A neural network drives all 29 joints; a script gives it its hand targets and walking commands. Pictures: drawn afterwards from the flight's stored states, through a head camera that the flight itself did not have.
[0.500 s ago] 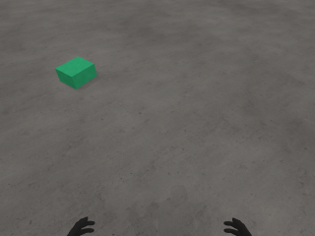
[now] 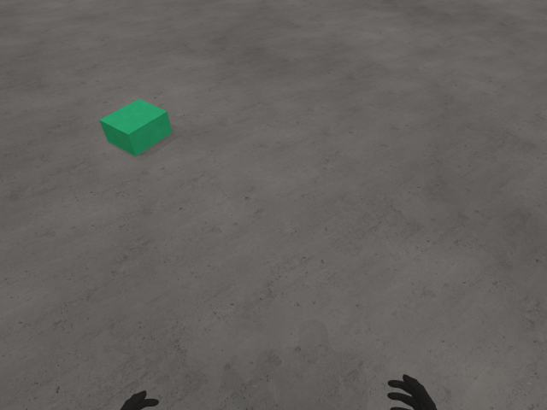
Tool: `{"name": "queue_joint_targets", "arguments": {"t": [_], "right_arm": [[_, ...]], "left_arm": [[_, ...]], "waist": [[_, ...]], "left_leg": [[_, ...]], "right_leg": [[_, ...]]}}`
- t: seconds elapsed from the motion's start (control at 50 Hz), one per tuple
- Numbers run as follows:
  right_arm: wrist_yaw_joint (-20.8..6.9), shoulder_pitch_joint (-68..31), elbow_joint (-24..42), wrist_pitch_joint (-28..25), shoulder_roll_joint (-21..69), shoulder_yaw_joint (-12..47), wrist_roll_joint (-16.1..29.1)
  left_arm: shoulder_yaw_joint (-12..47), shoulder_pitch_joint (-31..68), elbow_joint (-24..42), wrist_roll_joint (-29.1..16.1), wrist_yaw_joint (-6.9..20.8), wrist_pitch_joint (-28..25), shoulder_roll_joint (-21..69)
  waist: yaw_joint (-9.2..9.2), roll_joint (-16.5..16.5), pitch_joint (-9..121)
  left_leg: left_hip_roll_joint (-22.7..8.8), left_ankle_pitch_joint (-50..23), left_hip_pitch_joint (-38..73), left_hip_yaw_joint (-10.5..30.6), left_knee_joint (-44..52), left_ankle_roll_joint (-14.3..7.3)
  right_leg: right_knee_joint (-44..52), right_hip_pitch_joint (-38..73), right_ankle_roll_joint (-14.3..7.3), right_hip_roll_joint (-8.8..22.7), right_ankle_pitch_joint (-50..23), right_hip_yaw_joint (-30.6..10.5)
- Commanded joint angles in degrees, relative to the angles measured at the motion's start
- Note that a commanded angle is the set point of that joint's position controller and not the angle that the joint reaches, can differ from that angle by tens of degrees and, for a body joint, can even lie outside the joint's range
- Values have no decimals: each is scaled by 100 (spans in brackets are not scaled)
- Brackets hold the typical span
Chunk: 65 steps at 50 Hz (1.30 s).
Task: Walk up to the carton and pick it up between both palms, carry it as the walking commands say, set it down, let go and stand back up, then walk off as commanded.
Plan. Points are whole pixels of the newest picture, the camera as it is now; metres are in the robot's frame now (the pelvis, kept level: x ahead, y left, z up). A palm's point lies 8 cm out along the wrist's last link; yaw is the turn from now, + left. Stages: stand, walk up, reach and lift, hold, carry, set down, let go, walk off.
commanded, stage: stand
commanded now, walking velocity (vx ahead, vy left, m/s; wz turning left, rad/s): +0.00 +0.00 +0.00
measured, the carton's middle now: (137, 126) +1.73 +0.85 -0.69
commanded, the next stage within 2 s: walk up in 1.76 s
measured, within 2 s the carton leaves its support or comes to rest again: neither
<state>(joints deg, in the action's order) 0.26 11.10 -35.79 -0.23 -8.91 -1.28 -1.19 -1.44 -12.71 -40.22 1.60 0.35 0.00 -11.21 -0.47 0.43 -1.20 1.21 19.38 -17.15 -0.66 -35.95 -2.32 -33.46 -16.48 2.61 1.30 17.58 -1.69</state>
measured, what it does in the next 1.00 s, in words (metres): stands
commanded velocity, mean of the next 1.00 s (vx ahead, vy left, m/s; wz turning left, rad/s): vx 0.00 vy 0.00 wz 0.00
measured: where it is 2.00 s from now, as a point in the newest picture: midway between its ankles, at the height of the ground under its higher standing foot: outside the picture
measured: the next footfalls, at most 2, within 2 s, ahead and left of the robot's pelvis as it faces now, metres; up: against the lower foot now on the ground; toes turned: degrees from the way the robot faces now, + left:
none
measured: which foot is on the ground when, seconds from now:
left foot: down 0.00-1.00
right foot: down 0.00-1.00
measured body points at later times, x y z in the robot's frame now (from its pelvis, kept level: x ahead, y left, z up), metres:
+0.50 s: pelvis +0.01 +0.00 +0.00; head +0.03 +0.01 +0.45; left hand +0.14 +0.22 -0.12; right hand +0.15 -0.24 -0.10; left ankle +0.00 +0.09 -0.73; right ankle +0.00 -0.15 -0.73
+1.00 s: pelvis +0.01 -0.01 +0.01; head +0.03 +0.00 +0.46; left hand +0.09 +0.23 -0.14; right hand +0.10 -0.25 -0.12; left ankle +0.00 +0.09 -0.73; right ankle +0.00 -0.15 -0.73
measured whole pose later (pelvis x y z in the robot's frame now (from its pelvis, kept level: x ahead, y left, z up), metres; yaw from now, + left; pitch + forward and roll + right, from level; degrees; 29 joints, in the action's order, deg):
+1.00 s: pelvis +0.01 -0.01 +0.01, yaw +0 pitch +0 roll -1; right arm 1.9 14.8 -45.5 0.4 -9.9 -3.3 -0.9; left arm -2.1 -14.3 -50.3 1.4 -1.6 0.8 -10.8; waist 0.3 0.3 -2.5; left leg 0.5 18.6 -12.6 -0.3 -31.6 -1.6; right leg -29.0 -11.9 1.9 0.5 16.6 -1.7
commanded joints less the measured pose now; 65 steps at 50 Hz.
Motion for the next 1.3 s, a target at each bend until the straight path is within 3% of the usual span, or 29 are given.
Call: {"name": "queue_joint_targets", "arguments": {"t": [0.0, 0.02, 0.04, 0.06, 0.08, 0.18, 0.26, 0.32, 0.34, 0.38, 0.48, 0.52, 0.54, 0.6, 0.64, 0.68, 0.7, 0.72, 0.74, 0.76, 0.78, 0.82, 0.86, 0.88, 1.02, 1.06, 1.1, 1.2, 1.28], "right_arm": [[-25, -258, 407, -83, -549, -166, 1], [-47, -119, 435, -45, -382, -147, 27], [-58, -226, 447, -105, -383, -116, 45], [-59, -266, 457, -109, -479, -177, -16], [0, -190, 427, -70, -656, -184, 44], [-21, 117, 302, -128, -543, -196, 36], [10, -179, 438, -106, -531, -192, -1], [-18, 92, 287, -86, -556, -240, -14], [10, -83, 237, -51, -688, -274, -39], [-18, 118, 292, -108, -536, -208, -2], [76, 266, 110, -53, -676, -284, -15], [62, 164, 161, -82, -269, -151, -7], [98, 164, 143, -102, -453, -184, 9], [105, 338, 34, -133, -370, -187, 16], [82, 290, 20, -54, -636, -277, -9], [101, 355, -69, -66, -623, -271, -11], [135, 614, -188, -39, -600, -290, 96], [167, 311, -173, -47, -644, -286, 72], [152, 218, -190, -80, -597, -286, 50], [174, 429, -253, -43, -417, -263, 78], [146, 327, -321, -43, -521, -276, 4], [167, 500, -395, -69, -671, -339, 96], [102, 555, -588, -47, -552, -338, 53], [110, 560, -614, -36, -571, -332, 28], [192, 423, -865, -15, -759, -366, 20], [270, 774, -1160, -30, -529, -274, 22], [163, 580, -1109, -76, -645, -259, 42], [176, 732, -1503, 0, -787, -316, 12], [131, 701, -1661, -77, -850, -306, 27]], "left_arm": [[-29, -300, 289, -64, -36, -26, -164], [-91, -249, 252, -7, -32, -19, -396], [-151, 146, 354, -37, -23, -20, -595], [-163, -25, 320, -8, -68, -30, -472], [-83, 67, 346, -14, -77, 10, -435], [-93, -5, 227, -36, -40, -16, -230], [-155, 84, 227, -44, -29, -1, -439], [-97, 147, 215, -2, -31, -28, -247], [-66, 121, 192, -32, -27, -33, -129], [-191, 83, 111, -74, -50, -46, -591], [-139, 127, 36, -27, -93, -27, -274], [-213, 82, -58, -18, -152, 24, -538], [-148, -106, -81, -25, -117, 5, -413], [-147, 82, -121, -14, -141, 16, -264], [-151, -211, -245, -10, -123, 23, -321], [-145, -333, -396, -64, -90, -16, -318], [-156, -146, -404, -26, -118, -31, -398], [-176, -19, -362, -76, -147, -81, -414], [-113, -100, -324, -79, -136, -85, -239], [-141, -46, -386, 4, -136, -92, -431], [-124, -230, -486, -54, -151, -67, -244], [-221, -233, -518, -65, -236, -60, -578], [-195, -352, -588, -11, -174, -40, -523], [-189, -190, -623, -8, -168, -52, -487], [-166, -404, -933, -28, -229, -29, -432], [-228, -180, -867, -36, -280, -22, -552], [-236, -465, -1143, -86, -230, 19, -590], [-194, -434, -1319, -22, -181, 2, -414], [-115, -649, -1800, -78, -235, 21, -179]], "waist": [[-119, -322, 845], [30, 10, 530], [107, -278, 268], [-37, 154, 258], [56, -245, -269], [87, 94, 427], [51, -366, 487], [98, 32, 450], [-53, -428, 307], [147, 242, 642], [91, -511, 463], [35, -10, 242], [-62, -478, 338], [63, 76, 427], [22, -277, 167], [-10, 46, 248], [198, -35, 379], [-9, 504, 256], [-6, -19, 584], [149, 238, 138], [-45, -231, 189], [95, 284, 294], [47, -416, 102], [206, -362, 208], [55, 115, 66], [76, -389, -151], [79, 132, 291], [9, -498, -91], [101, 168, -88]], "left_leg": [[-323, -1544, 330, 400, 608, -89], [-280, -1187, 271, 359, 627, -24], [-370, -1109, 221, 475, 728, -32], [-345, -1240, 77, 468, 643, -68], [-374, -851, -283, 550, 862, -86], [-474, -1295, 312, 676, 845, -112], [-513, -1112, 165, 715, 969, -114], [-404, -821, 81, 558, 926, -119], [-363, -872, 211, 491, 911, -83], [-393, -1203, 456, 492, 804, -88], [-356, -1590, 501, 461, 765, -64], [-420, -1536, 214, 510, 908, -51], [-449, -1517, 142, 618, 891, -129], [-469, -2077, 411, 602, 851, -114], [-403, -1435, 482, 446, 907, -98], [-447, -1828, 589, 554, 855, -105], [-417, -1540, 574, 497, 882, -93], [-391, -1566, 484, 545, 849, -118], [-410, -1719, 776, 484, 777, -95], [-369, -1756, 651, 406, 721, -66], [-440, -2097, 539, 409, 744, -84], [-319, -1610, 569, 424, 786, -63], [-333, -1193, 496, 392, 877, -85], [-411, -1789, 564, 419, 880, -98], [-363, -901, 374, 484, 1040, -140], [-479, -1755, 501, 592, 1286, -178], [-521, -1767, 722, 577, 1236, -200], [-430, -831, 574, 544, 1523, -101], [-565, -1223, 601, 641, 1543, -194]], "right_leg": [[233, 503, -255, 126, -1329, -152], [381, 182, -313, 174, -994, -201], [408, -7, -282, 131, -1013, -196], [394, 262, -292, 138, -1148, -187], [566, -79, -251, 171, -858, -210], [328, 222, -287, 9, -990, -105], [336, 227, -246, -22, -736, -59], [364, 267, -333, 35, -675, -109], [435, 99, -305, 37, -712, -137], [479, 255, -341, 91, -1027, -196], [477, 192, -355, 144, -1051, -259], [542, 397, -320, 123, -1010, -134], [471, 687, -323, 127, -1243, -210], [416, 640, -307, 102, -1376, -115], [586, 237, -260, 116, -1088, -256], [549, 480, -350, 163, -1601, -231], [685, 457, -393, 203, -1395, -293], [677, 458, -439, 176, -1351, -330], [591, 645, -383, 161, -1698, -308], [619, 295, -418, 225, -1911, -309], [562, 608, -470, 293, -2188, -371], [616, 544, -468, 235, -1964, -358], [721, 317, -384, 207, -1257, -347], [646, 578, -452, 270, -1713, -385], [1002, 557, -411, 206, -965, -400], [850, 498, -470, 201, -1471, -359], [863, 796, -378, 152, -1534, -242], [992, 556, -327, 187, -881, -349], [1095, 771, -302, 103, -1122, -318]]}}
